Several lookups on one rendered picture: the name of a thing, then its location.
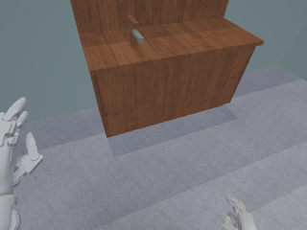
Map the left robot hand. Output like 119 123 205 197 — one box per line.
0 97 43 196

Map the counter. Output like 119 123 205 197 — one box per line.
70 0 264 138

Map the right robot hand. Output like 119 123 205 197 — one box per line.
222 195 257 230

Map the tap lever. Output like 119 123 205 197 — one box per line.
132 29 145 44

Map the left robot forearm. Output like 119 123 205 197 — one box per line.
0 194 21 230

